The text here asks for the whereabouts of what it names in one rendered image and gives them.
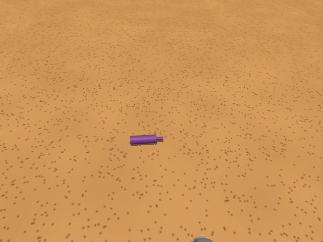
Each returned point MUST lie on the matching bottle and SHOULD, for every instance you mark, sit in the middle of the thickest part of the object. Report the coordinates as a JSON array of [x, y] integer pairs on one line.
[[144, 139]]

